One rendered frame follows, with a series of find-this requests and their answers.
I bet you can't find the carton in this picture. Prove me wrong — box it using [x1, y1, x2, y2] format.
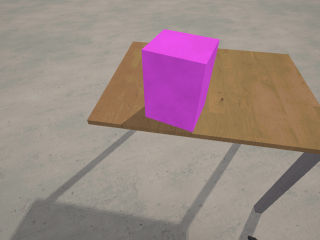
[141, 29, 220, 132]

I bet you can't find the table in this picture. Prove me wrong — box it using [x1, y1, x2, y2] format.
[87, 41, 320, 214]

